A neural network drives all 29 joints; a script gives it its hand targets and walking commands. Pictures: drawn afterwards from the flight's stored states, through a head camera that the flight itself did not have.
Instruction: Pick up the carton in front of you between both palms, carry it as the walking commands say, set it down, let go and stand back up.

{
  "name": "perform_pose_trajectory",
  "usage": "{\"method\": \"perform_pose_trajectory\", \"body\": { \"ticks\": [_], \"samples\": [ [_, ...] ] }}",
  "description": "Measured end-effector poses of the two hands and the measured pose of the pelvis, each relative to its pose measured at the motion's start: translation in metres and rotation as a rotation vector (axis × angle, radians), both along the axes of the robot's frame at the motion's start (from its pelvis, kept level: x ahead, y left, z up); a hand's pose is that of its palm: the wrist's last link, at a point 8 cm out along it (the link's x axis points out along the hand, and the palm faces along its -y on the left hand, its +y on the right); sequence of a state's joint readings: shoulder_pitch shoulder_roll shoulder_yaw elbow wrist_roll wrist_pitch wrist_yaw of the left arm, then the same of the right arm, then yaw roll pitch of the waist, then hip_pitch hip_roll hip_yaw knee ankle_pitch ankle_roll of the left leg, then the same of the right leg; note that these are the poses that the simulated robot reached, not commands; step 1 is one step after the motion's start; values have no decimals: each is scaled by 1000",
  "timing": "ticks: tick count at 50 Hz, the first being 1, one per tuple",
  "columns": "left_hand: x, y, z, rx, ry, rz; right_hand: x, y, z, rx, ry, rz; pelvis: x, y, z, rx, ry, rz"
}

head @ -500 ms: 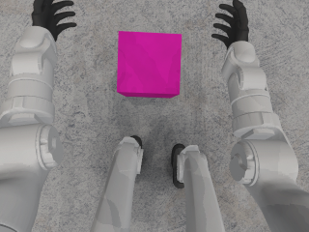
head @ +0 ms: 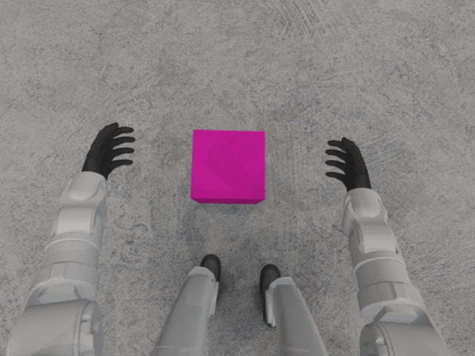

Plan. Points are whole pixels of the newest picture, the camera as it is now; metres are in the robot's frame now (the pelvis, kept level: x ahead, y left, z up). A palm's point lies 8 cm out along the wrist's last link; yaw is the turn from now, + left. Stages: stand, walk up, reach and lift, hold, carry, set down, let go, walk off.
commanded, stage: let go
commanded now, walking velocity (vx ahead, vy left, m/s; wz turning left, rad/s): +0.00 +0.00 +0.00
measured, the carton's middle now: (228, 171) +0.47 +0.05 -0.58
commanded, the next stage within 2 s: stand in 0.96 s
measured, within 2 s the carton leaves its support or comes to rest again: neither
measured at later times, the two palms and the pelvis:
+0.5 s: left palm (75, 287) +0.21 +0.21 +0.00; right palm (455, 301) +0.23 -0.25 -0.01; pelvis +0.05 -0.03 +0.07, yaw +1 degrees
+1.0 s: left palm (67, 295) +0.21 +0.22 +0.00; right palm (466, 319) +0.21 -0.26 +0.00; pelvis +0.05 -0.02 +0.07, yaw +1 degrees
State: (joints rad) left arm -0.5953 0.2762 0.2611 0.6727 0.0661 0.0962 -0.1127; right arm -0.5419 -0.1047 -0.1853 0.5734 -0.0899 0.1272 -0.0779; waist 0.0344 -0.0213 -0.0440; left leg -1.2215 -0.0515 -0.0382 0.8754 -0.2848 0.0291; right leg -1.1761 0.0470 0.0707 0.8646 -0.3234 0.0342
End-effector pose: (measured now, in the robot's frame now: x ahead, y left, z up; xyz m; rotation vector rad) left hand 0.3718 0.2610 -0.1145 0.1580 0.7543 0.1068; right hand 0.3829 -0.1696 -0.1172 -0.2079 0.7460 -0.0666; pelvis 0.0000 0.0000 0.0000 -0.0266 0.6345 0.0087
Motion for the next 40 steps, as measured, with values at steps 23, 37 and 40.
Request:
{"method": "perform_pose_trajectory", "body": {
  "ticks": [23,37,40],
  "samples": [
    [-150,-43,105,-6,30,-5,-145,-74,104,24,31,3,44,-23,66,35,-466,7],
    [-167,-57,118,-8,41,-19,-167,-91,124,24,41,9,49,-32,70,46,-692,16],
    [-166,-57,118,-6,43,-20,-166,-89,124,25,45,10,49,-32,70,45,-710,16]
  ]
}}
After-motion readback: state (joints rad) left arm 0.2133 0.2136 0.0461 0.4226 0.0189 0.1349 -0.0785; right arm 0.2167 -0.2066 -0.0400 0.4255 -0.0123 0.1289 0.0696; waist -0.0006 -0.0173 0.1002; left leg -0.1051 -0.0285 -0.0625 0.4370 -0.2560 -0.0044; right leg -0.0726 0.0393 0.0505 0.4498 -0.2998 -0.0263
